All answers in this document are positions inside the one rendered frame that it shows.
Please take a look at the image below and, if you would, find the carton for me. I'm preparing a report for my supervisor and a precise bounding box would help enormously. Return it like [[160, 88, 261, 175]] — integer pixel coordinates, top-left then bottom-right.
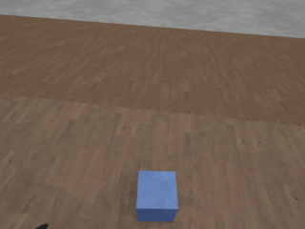
[[136, 171, 178, 222]]

